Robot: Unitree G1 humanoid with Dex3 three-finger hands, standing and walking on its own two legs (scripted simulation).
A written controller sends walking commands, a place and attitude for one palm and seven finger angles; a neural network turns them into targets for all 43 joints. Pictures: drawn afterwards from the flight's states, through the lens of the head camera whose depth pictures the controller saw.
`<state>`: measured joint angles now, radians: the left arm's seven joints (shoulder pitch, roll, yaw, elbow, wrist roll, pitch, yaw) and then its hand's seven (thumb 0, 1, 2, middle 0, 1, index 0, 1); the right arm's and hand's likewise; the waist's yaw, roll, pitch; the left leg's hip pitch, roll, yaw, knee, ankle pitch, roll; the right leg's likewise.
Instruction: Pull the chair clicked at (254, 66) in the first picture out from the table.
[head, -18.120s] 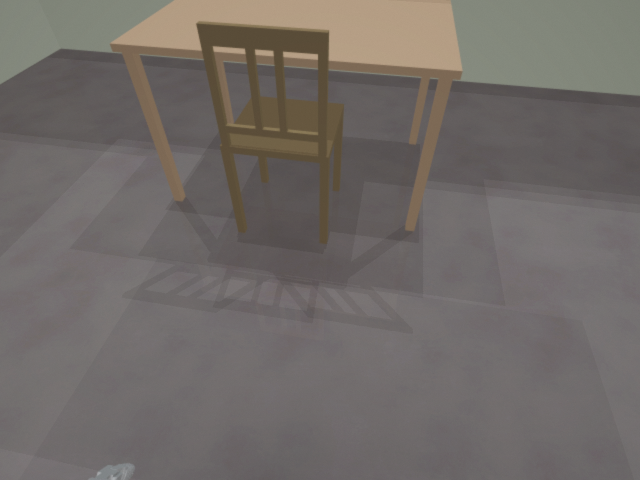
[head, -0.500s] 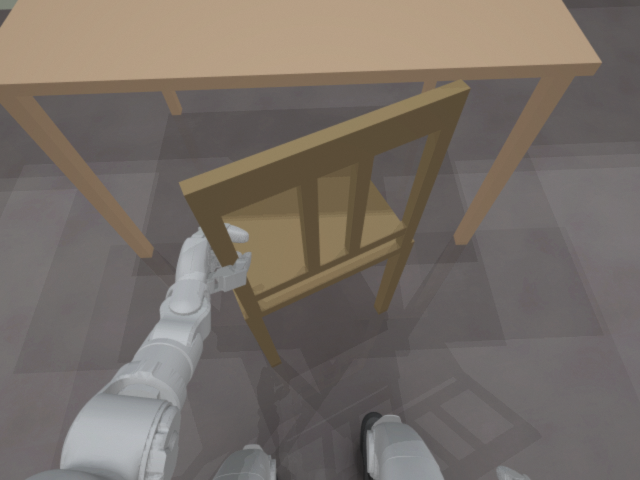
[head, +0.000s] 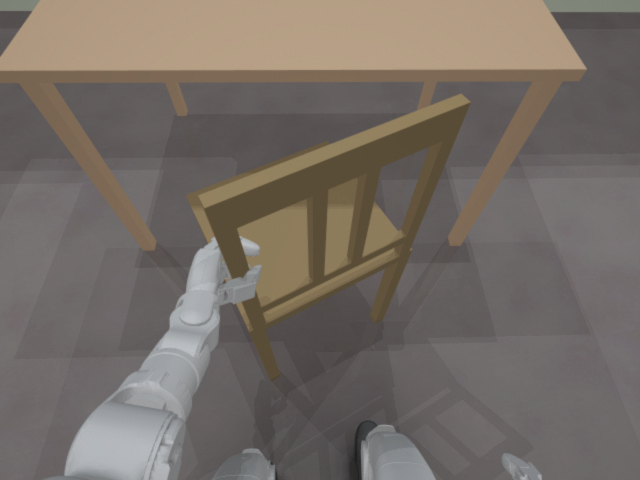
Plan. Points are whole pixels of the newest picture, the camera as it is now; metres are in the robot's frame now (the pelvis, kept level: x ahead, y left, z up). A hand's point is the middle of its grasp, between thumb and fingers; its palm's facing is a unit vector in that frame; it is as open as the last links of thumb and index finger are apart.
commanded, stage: step backward, pulling the chair out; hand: left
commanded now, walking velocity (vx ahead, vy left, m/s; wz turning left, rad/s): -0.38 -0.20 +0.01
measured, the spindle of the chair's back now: (316, 239) +0.47 +0.00 -0.08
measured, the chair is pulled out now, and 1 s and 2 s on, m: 0.24 0.35 0.45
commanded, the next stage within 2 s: stop walking, hand still on the chair in 1.72 s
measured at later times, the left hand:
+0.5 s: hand (242, 318) +0.32 +0.11 -0.05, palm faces -0.06 -0.98 -0.21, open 5.6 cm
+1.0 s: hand (236, 358) +0.27 +0.11 -0.05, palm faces -0.05 -0.98 -0.19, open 5.8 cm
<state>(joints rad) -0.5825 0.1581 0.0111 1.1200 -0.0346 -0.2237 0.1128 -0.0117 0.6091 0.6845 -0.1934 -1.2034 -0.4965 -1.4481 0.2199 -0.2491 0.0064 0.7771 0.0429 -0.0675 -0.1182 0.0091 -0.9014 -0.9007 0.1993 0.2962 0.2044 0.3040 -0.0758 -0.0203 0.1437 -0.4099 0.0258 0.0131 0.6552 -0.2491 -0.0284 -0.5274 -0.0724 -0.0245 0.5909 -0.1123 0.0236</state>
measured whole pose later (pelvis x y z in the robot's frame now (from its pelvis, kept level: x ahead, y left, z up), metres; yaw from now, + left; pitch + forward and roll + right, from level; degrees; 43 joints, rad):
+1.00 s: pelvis -0.10 -0.01 +0.00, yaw +2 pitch +3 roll +1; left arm -0.56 0.17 -0.01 1.08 0.00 -0.21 0.09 -0.02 0.59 0.72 -0.17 -1.24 -0.49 -1.44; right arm 0.27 -0.24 0.01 0.78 0.02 -0.09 -0.12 0.01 -0.90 -0.90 0.20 0.30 0.20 0.30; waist -0.06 -0.05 0.13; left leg -0.22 -0.01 0.05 0.60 -0.43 0.00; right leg -0.58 -0.07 -0.05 0.72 -0.17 0.01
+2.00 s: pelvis -0.20 -0.03 +0.01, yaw +1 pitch -1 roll -1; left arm -0.46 0.17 -0.01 0.94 -0.03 -0.14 0.09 0.03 0.62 0.75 -0.15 -1.20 -0.47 -1.40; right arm 0.26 -0.22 0.01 0.72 0.04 -0.02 -0.08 0.01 -0.90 -0.90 0.20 0.30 0.20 0.30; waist -0.07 0.04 0.19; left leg -0.26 0.08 0.01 0.65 -0.35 -0.04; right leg -0.32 -0.01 -0.06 0.55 -0.22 -0.01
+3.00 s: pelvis -0.18 +0.00 +0.02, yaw +0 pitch +3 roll +1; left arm -0.13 0.15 -0.11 0.68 0.00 -0.10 0.06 0.04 0.47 0.72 -0.23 -1.31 -0.50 -1.42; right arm 0.25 -0.23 0.01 0.69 0.05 0.01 -0.03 0.01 -0.90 -0.90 0.20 0.30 0.20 0.30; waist -0.06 0.00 0.00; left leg -0.25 0.03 0.05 0.52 -0.32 -0.02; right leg -0.36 -0.06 -0.02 0.54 -0.24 0.03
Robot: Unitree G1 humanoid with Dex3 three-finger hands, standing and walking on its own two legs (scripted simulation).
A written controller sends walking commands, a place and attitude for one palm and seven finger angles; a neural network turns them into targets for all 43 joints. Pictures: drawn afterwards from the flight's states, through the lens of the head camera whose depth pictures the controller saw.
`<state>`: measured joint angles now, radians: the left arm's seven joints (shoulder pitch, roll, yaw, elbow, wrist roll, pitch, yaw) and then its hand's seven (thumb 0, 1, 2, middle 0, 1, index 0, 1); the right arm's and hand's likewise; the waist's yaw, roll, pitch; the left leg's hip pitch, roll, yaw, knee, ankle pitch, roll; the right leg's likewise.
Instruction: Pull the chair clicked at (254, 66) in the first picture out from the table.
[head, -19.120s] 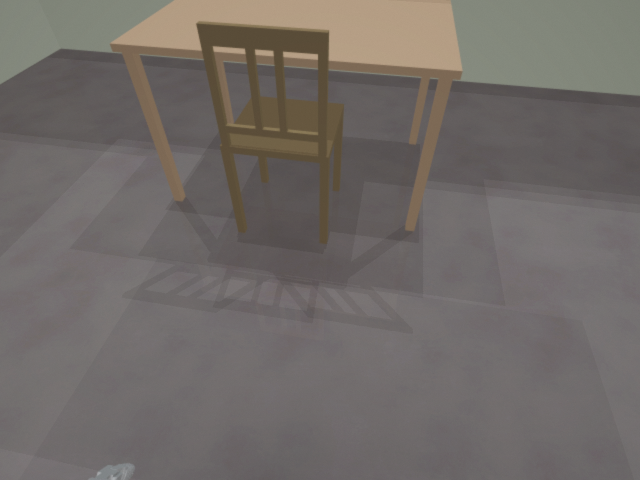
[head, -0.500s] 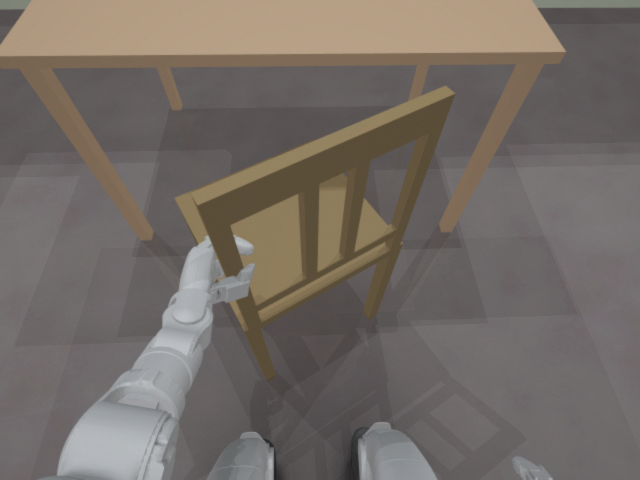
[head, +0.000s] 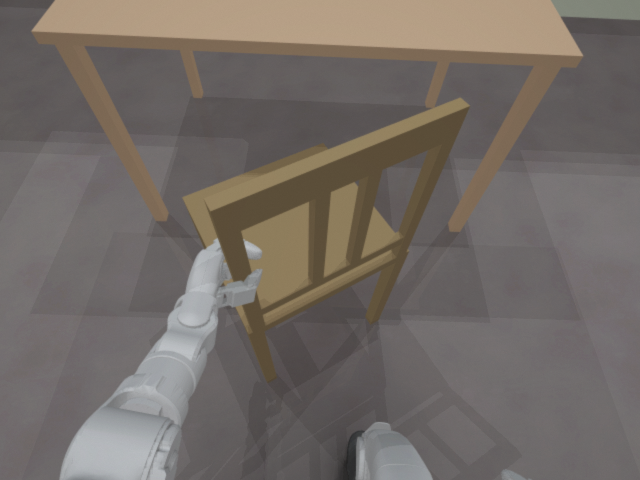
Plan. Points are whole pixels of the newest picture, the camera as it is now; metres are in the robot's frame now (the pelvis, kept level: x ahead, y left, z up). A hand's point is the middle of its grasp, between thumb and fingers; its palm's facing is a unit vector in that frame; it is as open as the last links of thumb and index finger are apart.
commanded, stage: step backward, pulling the chair out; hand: left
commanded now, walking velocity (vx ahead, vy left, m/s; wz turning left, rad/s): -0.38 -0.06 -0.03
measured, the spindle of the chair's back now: (317, 241) +0.47 +0.01 -0.09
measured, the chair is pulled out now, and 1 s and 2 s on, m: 0.35 0.45 0.51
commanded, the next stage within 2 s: stop walking, hand still on the chair in 0.72 s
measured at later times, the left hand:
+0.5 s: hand (247, 306) +0.34 +0.11 -0.05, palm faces -0.06 -0.97 -0.25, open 5.8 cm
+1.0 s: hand (246, 364) +0.26 +0.10 -0.05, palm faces -0.08 -0.97 -0.22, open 5.8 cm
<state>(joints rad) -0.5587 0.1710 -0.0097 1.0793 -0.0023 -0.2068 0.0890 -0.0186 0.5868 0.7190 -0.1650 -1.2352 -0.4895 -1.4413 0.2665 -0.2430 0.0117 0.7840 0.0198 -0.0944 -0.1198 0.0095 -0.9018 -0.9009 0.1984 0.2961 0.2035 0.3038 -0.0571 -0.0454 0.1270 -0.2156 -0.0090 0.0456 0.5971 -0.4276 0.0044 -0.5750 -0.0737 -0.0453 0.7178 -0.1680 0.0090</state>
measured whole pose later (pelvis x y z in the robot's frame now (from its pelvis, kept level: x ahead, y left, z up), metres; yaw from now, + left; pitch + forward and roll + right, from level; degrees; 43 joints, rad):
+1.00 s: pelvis -0.10 -0.01 +0.01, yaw -1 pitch -1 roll -1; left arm -0.46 0.17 -0.01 0.94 -0.03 -0.14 0.09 0.03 0.62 0.75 -0.15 -1.20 -0.47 -1.40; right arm 0.26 -0.22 0.01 0.72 0.04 -0.02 -0.08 0.01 -0.90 -0.90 0.20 0.30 0.20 0.30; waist -0.07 0.04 0.19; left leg -0.26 0.08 0.01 0.65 -0.35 -0.04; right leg -0.32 -0.01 -0.06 0.55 -0.22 -0.01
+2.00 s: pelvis -0.08 +0.01 +0.01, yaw -2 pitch +3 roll +1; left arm -0.13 0.15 -0.11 0.68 0.00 -0.10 0.06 0.04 0.47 0.72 -0.23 -1.31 -0.50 -1.42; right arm 0.25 -0.23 0.01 0.69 0.05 0.01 -0.03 0.01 -0.90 -0.90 0.20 0.30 0.20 0.30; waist -0.06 0.00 0.00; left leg -0.25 0.03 0.05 0.52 -0.32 -0.02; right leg -0.36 -0.06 -0.02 0.54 -0.24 0.03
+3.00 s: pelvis -0.08 +0.00 -0.02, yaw +1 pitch +9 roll +0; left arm 0.22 0.21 -0.08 0.19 -0.03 0.08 -0.06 -0.01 -0.54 0.21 0.00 -0.01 0.00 0.00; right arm 0.27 -0.27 0.01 0.53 0.04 -0.13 -0.04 0.01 -0.90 -0.90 0.20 0.30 0.20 0.30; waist -0.05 0.05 -0.08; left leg -0.51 0.03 -0.01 0.81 -0.46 -0.03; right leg -0.60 -0.07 -0.06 0.82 -0.37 0.02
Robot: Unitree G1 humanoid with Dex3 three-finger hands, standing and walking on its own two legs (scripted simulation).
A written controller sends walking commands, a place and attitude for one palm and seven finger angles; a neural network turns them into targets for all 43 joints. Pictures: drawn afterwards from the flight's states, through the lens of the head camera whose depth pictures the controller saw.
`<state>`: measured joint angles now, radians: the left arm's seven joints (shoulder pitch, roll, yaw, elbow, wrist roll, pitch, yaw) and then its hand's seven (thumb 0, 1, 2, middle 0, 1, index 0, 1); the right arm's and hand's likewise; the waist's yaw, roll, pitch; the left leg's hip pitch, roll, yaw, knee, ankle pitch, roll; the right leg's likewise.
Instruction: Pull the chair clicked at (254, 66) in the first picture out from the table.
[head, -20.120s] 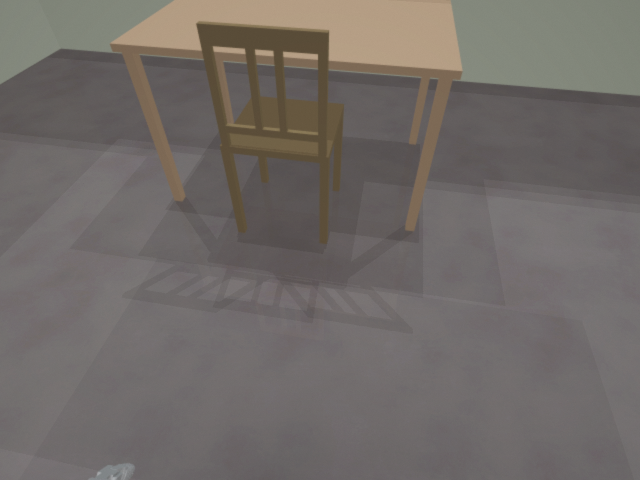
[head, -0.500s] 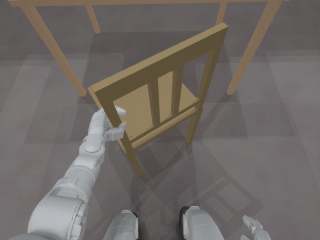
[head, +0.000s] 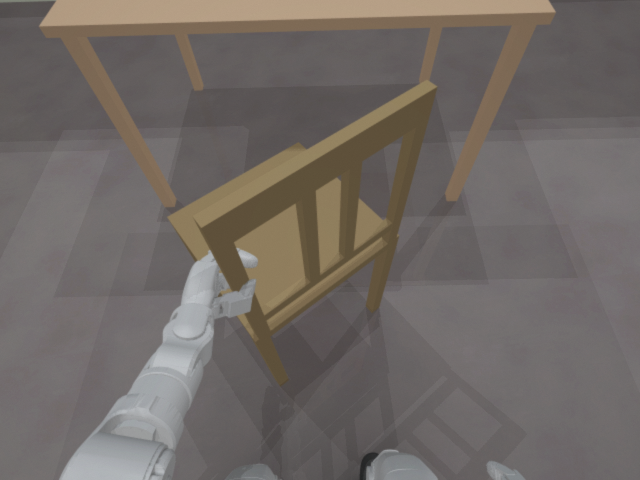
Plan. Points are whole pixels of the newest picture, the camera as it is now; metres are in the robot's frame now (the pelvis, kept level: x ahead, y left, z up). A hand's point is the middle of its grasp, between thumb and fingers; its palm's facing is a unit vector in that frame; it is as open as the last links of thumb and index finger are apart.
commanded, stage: stop walking, hand still on the chair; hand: left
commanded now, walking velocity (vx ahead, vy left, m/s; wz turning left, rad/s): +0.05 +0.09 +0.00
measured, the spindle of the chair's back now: (309, 240) +0.47 +0.02 -0.09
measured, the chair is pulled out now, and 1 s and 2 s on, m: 0.45 0.51 0.51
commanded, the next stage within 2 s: open the thumb and straighten the fingers in 0.74 s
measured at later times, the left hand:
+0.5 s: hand (239, 332) +0.30 +0.12 -0.05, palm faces -0.12 -0.97 -0.21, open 5.8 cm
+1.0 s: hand (233, 328) +0.31 +0.12 -0.06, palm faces -0.15 -0.97 -0.19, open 6.5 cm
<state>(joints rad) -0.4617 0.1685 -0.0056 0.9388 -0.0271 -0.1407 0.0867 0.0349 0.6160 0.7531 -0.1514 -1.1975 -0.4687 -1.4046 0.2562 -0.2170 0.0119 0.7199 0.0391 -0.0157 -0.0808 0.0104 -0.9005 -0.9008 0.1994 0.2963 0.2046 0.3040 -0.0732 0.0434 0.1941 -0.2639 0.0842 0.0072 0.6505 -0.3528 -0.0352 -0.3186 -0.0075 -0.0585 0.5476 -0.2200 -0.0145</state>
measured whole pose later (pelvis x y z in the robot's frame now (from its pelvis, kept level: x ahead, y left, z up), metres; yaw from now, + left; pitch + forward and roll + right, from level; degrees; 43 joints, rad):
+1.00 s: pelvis +0.02 +0.02 +0.00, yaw -1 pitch +3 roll +1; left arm -0.13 0.15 -0.11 0.68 0.00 -0.10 0.06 0.04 0.47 0.72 -0.23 -1.31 -0.50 -1.42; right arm 0.25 -0.23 0.01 0.69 0.05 0.01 -0.03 0.01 -0.90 -0.90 0.20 0.30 0.20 0.30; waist -0.06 0.00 0.00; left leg -0.25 0.03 0.05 0.52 -0.32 -0.02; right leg -0.36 -0.06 -0.02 0.54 -0.24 0.03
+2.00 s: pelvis +0.02 +0.02 -0.03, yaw +2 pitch +9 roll +0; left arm 0.22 0.21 -0.08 0.19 -0.03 0.08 -0.06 -0.01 -0.54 0.21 0.00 -0.01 0.00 0.00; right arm 0.27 -0.27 0.01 0.53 0.04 -0.13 -0.04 0.01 -0.90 -0.90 0.20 0.30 0.20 0.30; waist -0.05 0.05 -0.08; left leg -0.51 0.03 -0.01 0.81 -0.46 -0.03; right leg -0.60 -0.07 -0.06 0.82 -0.37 0.02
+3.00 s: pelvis +0.01 +0.02 -0.06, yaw +2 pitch +10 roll -1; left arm 0.66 0.22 0.02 -0.35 -0.20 -0.20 -0.15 -0.02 -0.55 0.20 0.00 0.00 0.00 0.00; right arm 0.24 -0.19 0.00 0.52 0.06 -0.19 -0.06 0.02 -0.90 -0.90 0.20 0.30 0.20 0.30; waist 0.00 0.07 -0.13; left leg -0.65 0.04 -0.03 1.03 -0.56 -0.02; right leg -0.71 -0.07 -0.07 1.00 -0.45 0.03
